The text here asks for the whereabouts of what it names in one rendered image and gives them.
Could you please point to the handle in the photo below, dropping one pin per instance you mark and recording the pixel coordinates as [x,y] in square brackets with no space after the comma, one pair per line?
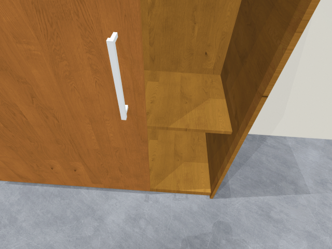
[116,74]

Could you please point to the wardrobe door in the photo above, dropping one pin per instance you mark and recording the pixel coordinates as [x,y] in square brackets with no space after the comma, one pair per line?
[60,121]

